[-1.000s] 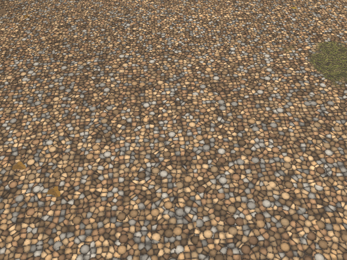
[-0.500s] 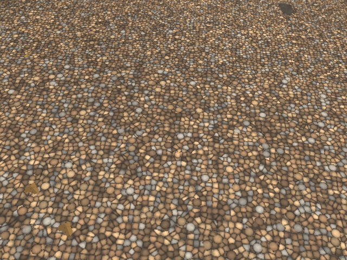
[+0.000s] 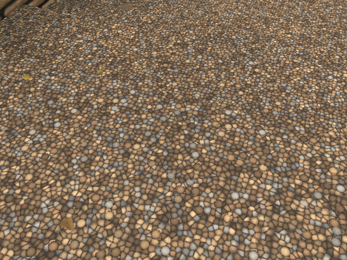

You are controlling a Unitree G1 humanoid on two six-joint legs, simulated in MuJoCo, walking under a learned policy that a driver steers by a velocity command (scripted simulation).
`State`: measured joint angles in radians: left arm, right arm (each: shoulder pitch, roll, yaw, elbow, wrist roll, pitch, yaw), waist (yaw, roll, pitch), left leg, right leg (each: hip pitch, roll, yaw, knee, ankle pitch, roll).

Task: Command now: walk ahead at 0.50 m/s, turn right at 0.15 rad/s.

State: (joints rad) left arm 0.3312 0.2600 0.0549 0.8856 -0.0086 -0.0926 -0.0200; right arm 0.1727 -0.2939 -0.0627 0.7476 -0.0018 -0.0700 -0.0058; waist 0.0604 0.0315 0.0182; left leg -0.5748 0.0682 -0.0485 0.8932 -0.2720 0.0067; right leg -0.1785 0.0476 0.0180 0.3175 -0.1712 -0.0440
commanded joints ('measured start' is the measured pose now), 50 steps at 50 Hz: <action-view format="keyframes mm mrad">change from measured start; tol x32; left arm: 1 -53 186 42 -71 -13 -7 14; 31 -321 77 11 -301 -13 56 -40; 36 120 288 113 -220 -19 80 -7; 50 42 117 29 -213 111 -46 -64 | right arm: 1 -74 -17 8 -82 1 -22 8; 50 17 12 54 -33 -114 6 64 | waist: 1 -23 -116 -17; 10 -142 -105 -124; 12 -135 354 -322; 30 -130 14 69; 37 -28 -312 -326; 50 -36 -125 8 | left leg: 1 26 -12 10 -213 157 -24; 9 377 -52 6 -464 209 14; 12 921 388 -645 -571 -76 236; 18 473 197 -156 -726 134 162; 30 596 218 180 -728 379 135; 34 652 212 252 -422 907 88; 36 294 127 286 119 518 6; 37 -108 -84 134 423 -330 -44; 50 -104 43 -1 -9 329 -75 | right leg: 1 -2 -219 208 -146 189 -175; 9 -26 -208 266 30 98 -93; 14 -635 -100 111 899 -299 13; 31 -494 -136 -46 339 105 -7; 35 -9 18 -135 252 30 -111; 37 556 -352 693 96 -162 -358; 50 -58 -177 197 -92 64 -217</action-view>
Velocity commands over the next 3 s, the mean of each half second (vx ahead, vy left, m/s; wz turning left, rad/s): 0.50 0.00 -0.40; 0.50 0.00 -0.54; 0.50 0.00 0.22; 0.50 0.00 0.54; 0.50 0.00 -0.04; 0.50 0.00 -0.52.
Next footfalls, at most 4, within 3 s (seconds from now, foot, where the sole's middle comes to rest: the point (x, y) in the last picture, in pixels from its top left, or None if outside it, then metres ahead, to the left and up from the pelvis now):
0.20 left None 0.26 0.15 -0.78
0.70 right None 0.47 -0.19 -0.78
1.28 left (236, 168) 0.89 -0.18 -0.78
1.74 right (288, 141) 1.06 -0.43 -0.78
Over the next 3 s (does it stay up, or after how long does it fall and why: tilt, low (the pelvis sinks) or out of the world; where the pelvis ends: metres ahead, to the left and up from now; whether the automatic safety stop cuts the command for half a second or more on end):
stays up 1.67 -0.31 -0.20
